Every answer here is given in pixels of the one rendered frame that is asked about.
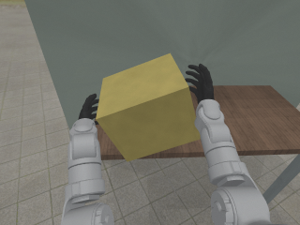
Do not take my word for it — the robot left upper arm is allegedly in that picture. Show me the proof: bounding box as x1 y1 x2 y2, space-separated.
61 202 114 225

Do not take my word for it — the carton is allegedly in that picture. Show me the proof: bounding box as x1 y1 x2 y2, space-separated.
96 53 201 162

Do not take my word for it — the robot right upper arm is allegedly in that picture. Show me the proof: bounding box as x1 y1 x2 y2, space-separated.
210 186 289 225

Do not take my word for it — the robot left hand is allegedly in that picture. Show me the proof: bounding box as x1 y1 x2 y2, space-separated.
79 94 99 125

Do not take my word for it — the robot right hand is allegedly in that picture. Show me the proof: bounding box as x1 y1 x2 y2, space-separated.
185 64 215 104

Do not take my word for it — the left robot forearm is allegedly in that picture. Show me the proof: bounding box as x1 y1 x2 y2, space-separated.
60 118 106 225

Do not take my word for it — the table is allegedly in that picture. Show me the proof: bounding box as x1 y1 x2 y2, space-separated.
95 85 300 204

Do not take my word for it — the right robot forearm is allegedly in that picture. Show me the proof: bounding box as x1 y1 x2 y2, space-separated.
194 99 270 217

